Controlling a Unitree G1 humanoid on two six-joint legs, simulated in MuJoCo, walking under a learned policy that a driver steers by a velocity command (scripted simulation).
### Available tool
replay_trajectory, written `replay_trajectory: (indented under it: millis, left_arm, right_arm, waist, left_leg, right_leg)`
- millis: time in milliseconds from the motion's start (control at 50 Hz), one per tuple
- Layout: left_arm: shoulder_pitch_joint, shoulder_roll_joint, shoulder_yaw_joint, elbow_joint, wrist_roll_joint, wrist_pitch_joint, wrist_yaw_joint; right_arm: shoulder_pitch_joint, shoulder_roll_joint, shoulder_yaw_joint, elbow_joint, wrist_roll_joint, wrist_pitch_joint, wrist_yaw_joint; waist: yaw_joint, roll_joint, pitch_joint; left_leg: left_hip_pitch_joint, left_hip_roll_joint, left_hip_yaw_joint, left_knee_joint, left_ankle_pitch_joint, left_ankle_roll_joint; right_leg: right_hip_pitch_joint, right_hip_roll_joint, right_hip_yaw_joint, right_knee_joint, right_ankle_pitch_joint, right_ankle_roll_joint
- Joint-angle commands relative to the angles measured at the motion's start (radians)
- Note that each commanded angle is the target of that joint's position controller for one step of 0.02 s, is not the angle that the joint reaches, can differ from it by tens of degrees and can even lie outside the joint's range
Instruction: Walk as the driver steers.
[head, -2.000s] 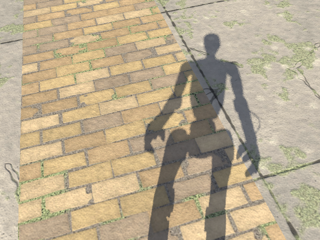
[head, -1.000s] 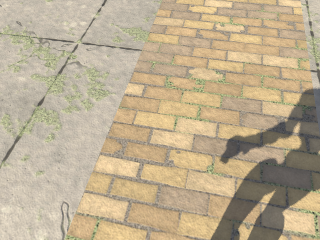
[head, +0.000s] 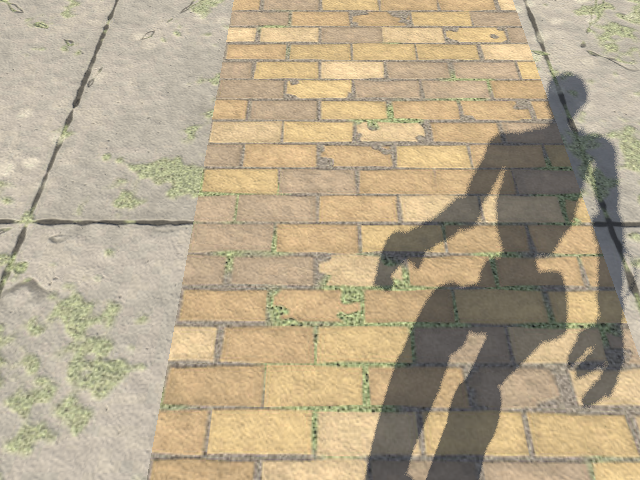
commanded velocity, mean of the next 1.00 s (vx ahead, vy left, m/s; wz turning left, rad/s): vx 0.21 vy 0.00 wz -0.33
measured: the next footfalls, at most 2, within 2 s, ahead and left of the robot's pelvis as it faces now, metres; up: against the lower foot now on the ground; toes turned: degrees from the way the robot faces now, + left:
left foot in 0.48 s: +0.42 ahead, +0.05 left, +0.00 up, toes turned -20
right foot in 0.86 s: +0.26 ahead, -0.12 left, +0.00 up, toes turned -19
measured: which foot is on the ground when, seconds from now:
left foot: down 0.00-0.00, up 0.02-0.46, down 0.48-0.86, up 0.88-1.00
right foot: down 0.00-0.48, up 0.50-0.84, down 0.86-1.00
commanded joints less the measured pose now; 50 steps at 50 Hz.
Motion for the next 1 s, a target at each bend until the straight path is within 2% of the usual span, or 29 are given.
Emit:
replay_trajectory:
  millis: [20, 40, 60, 80, 120, 160, 220, 280, 380, 440, 460, 480, 500, 520, 540, 560, 600, 640, 680, 740, 780, 820, 840, 860, 880, 900, 920, 960, 1000]
  left_arm:
    - [0.343, 0.313, 0.102, 0.033, -0.007, 0.008, 0.028]
    - [0.343, 0.286, 0.098, 0.037, -0.034, 0.019, 0.031]
    - [0.289, 0.243, 0.087, 0.038, -0.036, 0.018, 0.038]
    - [0.249, 0.188, 0.074, 0.04, -0.034, 0.014, 0.04]
    - [0.196, 0.151, 0.06, 0.031, -0.04, -0.004, 0.046]
    - [0.219, 0.167, 0.06, 0.037, -0.045, -0.024, 0.043]
    - [0.268, 0.202, 0.067, 0.041, -0.042, -0.028, 0.042]
    - [0.313, 0.205, 0.068, 0.043, -0.042, -0.014, 0.044]
    - [0.362, 0.208, 0.07, 0.032, -0.03, 0.017, 0.06]
    - [0.28, 0.229, 0.077, -0.004, -0.024, 0.019, 0.067]
    - [0.242, 0.23, 0.077, -0.016, -0.037, 0.011, 0.062]
    - [0.248, 0.174, 0.06, -0.057, -0.057, -0.001, 0.057]
    - [0.429, 0.1, 0.051, -0.06, -0.08, 0.006, 0.069]
    - [0.47, 0.189, 0.063, -0.02, -0.034, 0.028, 0.078]
    - [0.388, 0.216, 0.073, -0.015, -0.017, 0.044, 0.071]
    - [0.327, 0.204, 0.073, -0.028, -0.014, 0.055, 0.059]
    - [0.307, 0.18, 0.07, -0.039, -0.015, 0.085, 0.034]
    - [0.305, 0.145, 0.056, -0.047, -0.025, 0.093, 0.028]
    - [0.3, 0.12, 0.042, -0.046, -0.022, 0.096, 0.031]
    - [0.265, 0.086, 0.012, -0.036, -0.014, 0.107, 0.038]
    - [0.234, 0.105, 0.008, -0.033, -0.018, 0.107, 0.047]
    - [0.266, 0.122, 0.009, -0.019, -0.019, 0.092, 0.057]
    - [0.266, 0.147, 0.011, -0.02, -0.015, 0.079, 0.063]
    - [0.266, 0.196, 0.016, -0.033, 0.0, 0.064, 0.074]
    - [0.211, 0.277, 0.04, -0.04, -0.011, 0.062, 0.079]
    - [0.153, 0.248, 0.039, -0.055, -0.004, 0.057, 0.08]
    - [0.112, 0.201, 0.026, -0.069, -0.002, 0.049, 0.085]
    - [0.072, 0.158, 0.014, -0.076, -0.014, 0.042, 0.095]
    - [0.092, 0.148, 0.014, -0.071, -0.02, 0.04, 0.097]
  right_arm:
    - [-0.011, -0.094, -0.025, -0.161, 0.017, -0.017, 0.023]
    - [-0.128, -0.159, -0.034, -0.181, 0.0, -0.03, 0.027]
    - [-0.165, -0.144, -0.029, -0.201, 0.014, -0.044, 0.032]
    - [-0.147, -0.143, -0.03, -0.19, 0.015, -0.049, 0.03]
    - [-0.118, -0.126, -0.027, -0.184, -0.018, -0.014, 0.031]
    - [-0.12, -0.111, -0.026, -0.195, -0.028, 0.018, 0.038]
    - [-0.218, -0.106, -0.023, -0.239, -0.021, 0.031, 0.039]
    - [-0.303, -0.102, -0.016, -0.275, -0.011, 0.031, 0.036]
    - [-0.398, -0.127, -0.007, -0.316, 0.005, 0.024, 0.027]
    - [-0.268, -0.178, -0.019, -0.284, 0.004, 0.007, 0.013]
    - [-0.178, -0.191, -0.024, -0.262, -0.003, -0.008, 0.004]
    - [-0.069, -0.256, -0.036, -0.258, -0.015, -0.021, -0.008]
    - [-0.101, -0.316, -0.044, -0.29, -0.009, -0.003, -0.004]
    - [-0.111, -0.262, -0.045, -0.293, 0.02, 0.019, 0.001]
    - [-0.168, -0.176, -0.021, -0.312, 0.021, 0.028, -0.001]
    - [-0.229, -0.134, -0.007, -0.319, 0.016, 0.036, -0.003]
    - [-0.268, -0.145, -0.007, -0.323, 0.003, 0.046, -0.012]
    - [-0.236, -0.153, -0.01, -0.299, -0.007, 0.04, -0.003]
    - [-0.228, -0.153, -0.01, -0.281, -0.006, 0.032, 0.004]
    - [-0.248, -0.136, 0.0, -0.262, -0.006, 0.036, 0.021]
    - [-0.224, -0.172, -0.013, -0.245, -0.006, 0.052, 0.036]
    - [-0.217, -0.216, -0.031, -0.241, 0.009, 0.074, 0.045]
    - [-0.191, -0.215, -0.035, -0.235, 0.013, 0.079, 0.047]
    - [-0.184, -0.167, -0.026, -0.251, 0.019, 0.075, 0.052]
    - [-0.211, -0.105, -0.014, -0.284, 0.036, 0.072, 0.049]
    - [-0.225, -0.157, -0.031, -0.27, 0.016, 0.08, 0.041]
    - [-0.198, -0.17, -0.047, -0.257, 0.018, 0.09, 0.041]
    - [-0.116, -0.164, -0.059, -0.226, 0.01, 0.104, 0.036]
    - [-0.105, -0.138, -0.055, -0.223, 0.002, 0.107, 0.038]
  waist:
    - [0.119, -0.264, -0.305]
    - [0.152, -0.057, -0.246]
    - [0.118, -0.025, -0.135]
    - [0.066, 0.049, -0.052]
    - [0.007, 0.038, -0.036]
    - [-0.006, 0.014, -0.046]
    - [0.013, -0.014, -0.013]
    - [0.05, -0.053, -0.042]
    - [0.102, -0.09, -0.072]
    - [0.032, -0.104, -0.096]
    - [-0.026, -0.08, -0.122]
    - [-0.053, 0.035, -0.239]
    - [0.038, 0.243, -0.374]
    - [0.046, 0.163, -0.411]
    - [0.044, 0.068, -0.287]
    - [0.051, 0.055, -0.186]
    - [0.061, 0.149, -0.111]
    - [0.061, 0.141, -0.121]
    - [0.067, 0.131, -0.141]
    - [0.059, 0.174, -0.139]
    - [0.038, 0.198, -0.114]
    - [0.066, 0.159, -0.08]
    - [0.068, 0.117, -0.064]
    - [0.06, -0.003, -0.074]
    - [0.037, -0.23, -0.037]
    - [0.056, -0.211, -0.004]
    - [0.027, -0.165, 0.005]
    - [-0.016, -0.139, -0.02]
    - [-0.005, -0.135, -0.054]
  left_leg:
    - [-0.696, -0.09, -0.139, 0.915, -0.1, -0.018]
    - [-0.812, -0.027, -0.328, 0.921, -0.024, -0.004]
    - [-0.824, 0.02, -0.334, 0.846, 0.071, 0.001]
    - [-0.765, 0.053, -0.327, 0.741, 0.113, -0.004]
    - [-0.644, 0.079, -0.329, 0.63, 0.124, -0.034]
    - [-0.619, 0.076, -0.308, 0.563, 0.131, -0.06]
    - [-0.655, 0.065, -0.278, 0.431, 0.226, -0.09]
    - [-0.639, 0.023, -0.263, 0.295, 0.314, -0.091]
    - [-0.624, -0.04, -0.287, 0.126, 0.346, -0.061]
    - [-0.42, -0.074, -0.32, -0.05, 0.32, -0.017]
    - [-0.276, -0.056, -0.322, -0.168, 0.454, 0.005]
    - [-0.029, 0.163, -0.489, -0.153, 0.765, 0.058]
    - [0.165, 0.482, -0.785, -0.092, 1.297, 0.219]
    - [0.077, 0.481, -0.85, -0.104, 1.175, 0.274]
    - [-0.04, 0.398, -0.716, -0.145, 0.97, 0.248]
    - [-0.139, 0.317, -0.593, -0.195, 0.807, 0.205]
    - [-0.26, 0.229, -0.453, -0.257, 0.669, 0.173]
    - [-0.31, 0.203, -0.408, -0.265, 0.707, 0.189]
    - [-0.321, 0.203, -0.395, -0.269, 0.676, 0.199]
    - [-0.36, 0.168, -0.404, -0.306, 0.425, 0.178]
    - [-0.367, 0.153, -0.454, -0.309, 0.281, 0.171]
    - [-0.434, 0.144, -0.492, -0.286, 0.209, 0.136]
    - [-0.485, 0.133, -0.507, -0.278, 0.173, 0.091]
    - [-0.541, 0.085, -0.471, -0.191, 0.115, 0.037]
    - [-0.57, -0.079, -0.3, -0.045, 0.051, -0.005]
    - [-0.501, -0.079, -0.294, 0.17, -0.035, -0.007]
    - [-0.507, -0.087, -0.31, 0.32, -0.048, 0.0]
    - [-0.526, -0.075, -0.312, 0.458, -0.029, -0.004]
    - [-0.556, -0.061, -0.287, 0.425, -0.027, -0.026]
  right_leg:
    - [0.755, -0.406, 0.849, -0.237, -0.075, -0.304]
    - [0.716, -0.385, 0.795, -0.286, -0.04, -0.281]
    - [0.596, -0.367, 0.668, -0.305, 0.014, -0.244]
    - [0.459, -0.32, 0.578, -0.329, 0.132, -0.194]
    - [0.324, -0.23, 0.447, -0.347, 0.264, -0.147]
    - [0.283, -0.192, 0.403, -0.353, 0.343, -0.143]
    - [0.255, -0.157, 0.364, -0.338, 0.53, -0.111]
    - [0.292, -0.117, 0.328, -0.257, 0.74, -0.043]
    - [0.415, -0.126, 0.403, -0.149, 0.75, -0.005]
    - [0.386, -0.11, 0.464, -0.017, 0.736, 0.046]
    - [0.34, -0.067, 0.456, 0.098, 0.684, 0.074]
    - [0.21, -0.012, 0.407, 0.332, 0.364, 0.111]
    - [0.005, 0.163, 0.261, 0.605, -0.557, 0.131]
    - [-0.021, 0.085, 0.244, 0.713, -0.519, 0.128]
    - [-0.035, 0.047, 0.246, 0.73, -0.432, 0.14]
    - [-0.048, 0.018, 0.229, 0.692, -0.376, 0.156]
    - [-0.02, -0.004, 0.202, 0.667, -0.306, 0.19]
    - [0.033, 0.02, 0.202, 0.606, -0.291, 0.196]
    - [0.07, 0.025, 0.208, 0.495, -0.29, 0.19]
    - [0.18, -0.011, 0.166, 0.216, -0.269, 0.172]
    - [0.223, 0.001, 0.127, 0.087, -0.248, 0.165]
    - [0.322, 0.011, 0.106, -0.106, -0.13, 0.139]
    - [0.372, -0.019, 0.151, -0.192, -0.092, 0.117]
    - [0.41, -0.18, 0.318, -0.295, -0.18, 0.083]
    - [0.278, -0.336, 0.487, -0.384, -0.255, 0.009]
    - [0.151, -0.393, 0.479, -0.387, -0.205, -0.045]
    - [0.142, -0.372, 0.43, -0.368, -0.048, -0.061]
    - [0.204, -0.32, 0.296, -0.303, 0.261, -0.044]
    - [0.321, -0.296, 0.224, -0.239, 0.426, -0.034]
